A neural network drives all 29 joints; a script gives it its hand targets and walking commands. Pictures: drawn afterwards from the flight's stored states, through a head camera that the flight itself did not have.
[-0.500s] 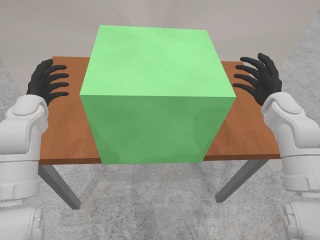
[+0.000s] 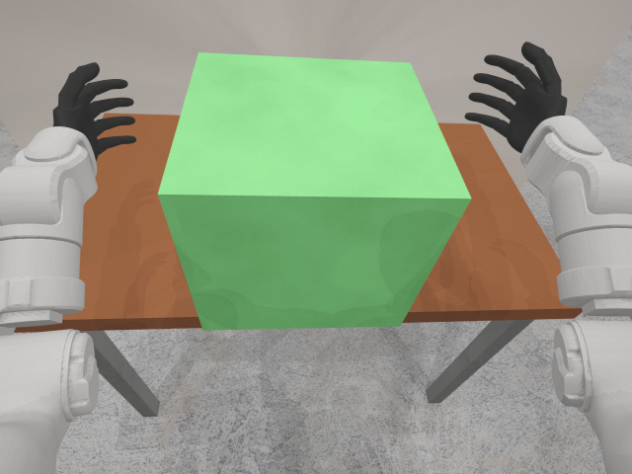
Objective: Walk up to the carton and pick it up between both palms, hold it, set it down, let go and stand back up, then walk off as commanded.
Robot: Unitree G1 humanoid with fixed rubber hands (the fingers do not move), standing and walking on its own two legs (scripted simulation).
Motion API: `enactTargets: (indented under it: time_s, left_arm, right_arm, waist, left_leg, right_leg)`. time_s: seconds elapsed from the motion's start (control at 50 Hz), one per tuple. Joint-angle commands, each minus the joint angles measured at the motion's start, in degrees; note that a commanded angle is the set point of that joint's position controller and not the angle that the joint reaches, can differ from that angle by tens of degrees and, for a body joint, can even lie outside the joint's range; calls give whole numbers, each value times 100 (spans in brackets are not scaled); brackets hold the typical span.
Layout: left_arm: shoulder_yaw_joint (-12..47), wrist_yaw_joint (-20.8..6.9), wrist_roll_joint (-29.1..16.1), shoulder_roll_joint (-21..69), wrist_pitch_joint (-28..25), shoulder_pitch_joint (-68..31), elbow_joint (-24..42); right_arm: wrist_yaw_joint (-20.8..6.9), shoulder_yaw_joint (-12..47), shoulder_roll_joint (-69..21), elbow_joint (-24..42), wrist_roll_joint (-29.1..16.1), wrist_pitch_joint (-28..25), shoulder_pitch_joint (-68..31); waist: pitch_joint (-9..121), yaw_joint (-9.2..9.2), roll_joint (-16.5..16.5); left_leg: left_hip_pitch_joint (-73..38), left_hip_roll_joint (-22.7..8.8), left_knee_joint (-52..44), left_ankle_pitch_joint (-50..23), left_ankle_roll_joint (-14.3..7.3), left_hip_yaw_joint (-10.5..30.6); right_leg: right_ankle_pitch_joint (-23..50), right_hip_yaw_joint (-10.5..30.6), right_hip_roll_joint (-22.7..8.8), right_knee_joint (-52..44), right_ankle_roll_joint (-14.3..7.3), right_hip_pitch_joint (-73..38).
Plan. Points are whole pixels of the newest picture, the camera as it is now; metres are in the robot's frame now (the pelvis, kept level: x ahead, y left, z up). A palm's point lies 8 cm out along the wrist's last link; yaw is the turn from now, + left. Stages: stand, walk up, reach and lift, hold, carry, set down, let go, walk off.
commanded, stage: reach and lift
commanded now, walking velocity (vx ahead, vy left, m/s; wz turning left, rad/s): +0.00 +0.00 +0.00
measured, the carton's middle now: (305, 197) +0.48 +0.02 +0.05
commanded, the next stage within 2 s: none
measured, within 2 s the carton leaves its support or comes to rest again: neither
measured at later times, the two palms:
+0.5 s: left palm (88, 160) +0.41 +0.28 +0.16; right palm (493, 172) +0.43 -0.21 +0.17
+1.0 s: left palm (106, 185) +0.41 +0.28 +0.12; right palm (484, 200) +0.42 -0.21 +0.13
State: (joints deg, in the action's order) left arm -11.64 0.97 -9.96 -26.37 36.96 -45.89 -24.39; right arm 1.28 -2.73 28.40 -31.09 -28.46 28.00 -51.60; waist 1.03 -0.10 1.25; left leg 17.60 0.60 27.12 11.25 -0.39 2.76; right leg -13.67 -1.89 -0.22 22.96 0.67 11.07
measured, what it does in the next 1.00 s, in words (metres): stands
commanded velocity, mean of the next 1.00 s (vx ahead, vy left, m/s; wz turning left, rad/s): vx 0.00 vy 0.00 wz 0.00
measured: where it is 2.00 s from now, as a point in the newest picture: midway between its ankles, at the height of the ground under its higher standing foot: outside the picture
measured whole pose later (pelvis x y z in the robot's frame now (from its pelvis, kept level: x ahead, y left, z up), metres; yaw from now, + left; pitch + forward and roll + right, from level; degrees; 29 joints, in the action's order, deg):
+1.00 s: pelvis +0.00 +0.01 +0.00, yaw +0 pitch +3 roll -2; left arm -11.3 -1.3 -10.0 -23.6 13.1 -42.2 -41.6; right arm 0.9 -2.7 21.1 -43.2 -24.5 6.3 -42.6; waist -2.7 -0.1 -0.5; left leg 18.7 0.6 27.1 11.3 -0.8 2.8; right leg -12.6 -1.9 -0.2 20.5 1.2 11.1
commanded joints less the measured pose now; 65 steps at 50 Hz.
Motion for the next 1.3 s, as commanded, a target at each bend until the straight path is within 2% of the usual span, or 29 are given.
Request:
enactTargets:
  time_s: [0.0,0.08,0.1,0.14,0.18,0.2,0.22,0.24,0.26,0.32,0.36,0.38,0.4,0.44,0.46,0.52,0.56,0.58,0.6,0.62,0.66,0.7,0.72,0.74,0.76,0.84,0.92,1.08,1.28]
  left_arm:
    - [-164,14,-696,-1512,-106,-2979,713]
    - [-126,-101,-644,-1440,-389,-2896,-83]
    - [-24,-85,-733,-1513,-503,-3265,28]
    - [-38,-100,-778,-1527,-624,-2999,60]
    - [249,-117,-743,-1353,-769,-2727,58]
    - [42,-111,-671,-1405,-807,-2715,-304]
    - [152,-136,-617,-1280,-868,-2754,-181]
    - [1,-165,-554,-1157,-919,-2090,-243]
    - [96,-202,-619,-1228,-1000,-2414,-168]
    - [171,-214,-547,-1110,-1193,-2365,-425]
    - [76,-283,-400,-996,-1271,-1899,-957]
    - [329,-263,-484,-989,-1383,-2112,-518]
    - [292,-252,-498,-907,-1420,-2186,-874]
    - [113,-253,-363,-950,-1581,-1666,-417]
    - [347,-335,-355,-779,-1655,-2028,-1171]
    - [251,-269,-393,-833,-1914,-1784,-286]
    - [394,-267,-405,-710,-1960,-1529,-864]
    - [526,-227,-485,-594,-2041,-1541,-617]
    - [582,-245,-456,-500,-2082,-1509,-824]
    - [447,-258,-474,-637,-2096,-1385,-1064]
    - [604,-280,-495,-478,-2214,-1379,-984]
    - [522,-285,-486,-697,-2330,-1447,-1321]
    - [572,-238,-471,-625,-2369,-1477,-1007]
    - [568,-254,-497,-574,-2413,-1237,-1112]
    - [613,-232,-401,-521,-2412,-1312,-1068]
    - [582,-287,-263,-391,-2452,-1064,-1579]
    - [558,-216,-291,-485,-2729,-1327,-814]
    - [584,-243,-301,-405,-3018,-1442,-1659]
    - [610,-165,-254,-60,-3158,-1299,-1468]
  right_arm:
    - [-120,212,1561,-742,-126,-280,-2627]
    - [-181,450,1155,-1132,-70,-356,-2609]
    - [-197,380,1245,-843,-79,-466,-2985]
    - [-179,507,1113,-239,-164,-619,-3119]
    - [-193,246,1218,-621,-44,-693,-2704]
    - [-229,343,1187,-880,-7,-747,-2665]
    - [-218,375,1087,-908,52,-794,-2548]
    - [-222,437,1032,-1011,65,-844,-2140]
    - [-199,379,984,-897,148,-894,-2226]
    - [-181,446,1033,-792,174,-1086,-2371]
    - [-177,293,876,-1386,357,-1125,-1847]
    - [-152,243,958,-1075,350,-1240,-1986]
    - [-130,282,881,-1178,443,-1286,-2063]
    - [-128,402,783,-870,299,-1439,-1681]
    - [-113,161,699,-1511,484,-1469,-1795]
    - [-83,267,781,-490,394,-1830,-1667]
    - [-123,242,823,-546,407,-1942,-1671]
    - [-103,288,828,-177,393,-2036,-1725]
    - [-93,204,701,-478,520,-2083,-1650]
    - [-85,283,782,-352,467,-2142,-1638]
    - [-70,330,660,-310,498,-2215,-1499]
    - [-83,474,543,-583,467,-2271,-1535]
    - [-61,333,714,-548,535,-2347,-1543]
    - [-48,404,653,-531,617,-2378,-1383]
    - [-42,435,667,-610,552,-2396,-1414]
    - [-112,587,524,-1243,562,-2336,-1189]
    - [-113,642,416,-998,510,-2499,-1229]
    - [-53,746,189,-1090,587,-2586,-1539]
    - [68,660,-66,-1095,823,-2752,-1256]
  waist:
    - [3158,-34,-758]
    - [2668,-266,-518]
    - [2977,-121,-398]
    - [3400,-335,-423]
    - [3306,-140,-666]
    - [3359,-285,-512]
    - [3291,-165,-590]
    - [3126,-377,-623]
    - [3294,-212,-486]
    - [3187,-353,-490]
    - [3009,-229,-557]
    - [3246,-185,-773]
    - [3097,-265,-676]
    - [3279,-484,-600]
    - [2973,-114,-740]
    - [3916,-382,-792]
    - [3666,-457,-635]
    - [3719,-499,-851]
    - [3702,-342,-833]
    - [3741,-469,-664]
    - [3591,-345,-629]
    - [3680,-598,-628]
    - [3684,-401,-747]
    - [3604,-496,-507]
    - [3640,-508,-756]
    - [2980,-498,-609]
    - [3601,-583,-858]
    - [3367,-671,-478]
    - [3658,-585,-526]
  left_leg:
    - [-1562,-234,-407,-3184,380,-238]
    - [-1042,-198,-585,-2384,217,-289]
    - [-897,-141,-568,-2257,191,-287]
    - [-981,-160,-533,-2500,155,-281]
    - [-1191,-161,-481,-2583,231,-220]
    - [-1267,-166,-461,-2677,275,-247]
    - [-1285,-182,-376,-2829,268,-231]
    - [-1460,-191,-448,-2880,291,-288]
    - [-1345,-155,-450,-2809,279,-325]
    - [-1388,-198,-416,-2892,253,-245]
    - [-1431,-206,-389,-2739,267,-277]
    - [-1569,-217,-389,-2851,344,-281]
    - [-1478,-226,-367,-2824,340,-269]
    - [-1581,-223,-358,-3228,303,-285]
    - [-1480,-190,-305,-3099,335,-280]
    - [-1765,-205,-232,-3471,398,-326]
    - [-1676,-237,-261,-3320,428,-293]
    - [-1798,-216,-239,-3466,435,-297]
    - [-1816,-233,-154,-3506,449,-259]
    - [-1801,-234,-180,-3339,408,-299]
    - [-1690,-218,-144,-3459,419,-333]
    - [-1517,-217,-182,-3297,381,-396]
    - [-1625,-224,-180,-3114,401,-329]
    - [-1575,-218,-170,-3325,392,-358]
    - [-1833,-239,-164,-3399,436,-354]
    - [-1557,-259,-259,-3189,391,-352]
    - [-1846,-236,-173,-3411,421,-355]
    - [-1318,-193,-196,-3064,290,-432]
    - [-1630,-216,-102,-3419,374,-393]
  right_leg:
    - [2661,53,289,-223,-191,-285]
    - [2000,160,176,-400,-174,-206]
    - [2017,124,182,-330,-188,-344]
    - [2243,156,230,-271,-168,-390]
    - [2212,120,243,-288,-202,-158]
    - [2072,30,267,-328,-161,-53]
    - [2186,48,246,-334,-187,-2]
    - [2109,88,272,-407,-182,-61]
    - [2081,24,256,-417,-169,-117]
    - [1956,60,308,-395,-188,27]
    - [1733,13,311,-432,-170,189]
    - [1727,-15,298,-467,-180,293]
    - [1593,-34,285,-504,-162,380]
    - [1955,38,307,-473,-165,-8]
    - [1746,-8,292,-501,-154,361]
    - [1952,-56,341,-447,-132,274]
    - [1672,-104,405,-473,-173,375]
    - [1670,-108,389,-504,-134,356]
    - [1595,-161,400,-516,-148,524]
    - [1558,-121,414,-571,-180,404]
    - [1701,-186,403,-499,-167,415]
    - [1609,-106,359,-457,-136,367]
    - [1587,-145,347,-465,-136,441]
    - [1745,-155,388,-431,-130,331]
    - [1590,-154,389,-529,-148,606]
    - [1328,-147,334,-626,-214,592]
    - [1586,-126,349,-528,-178,611]
    - [1542,-81,299,-449,-109,532]
    - [1674,-184,376,-488,-145,482]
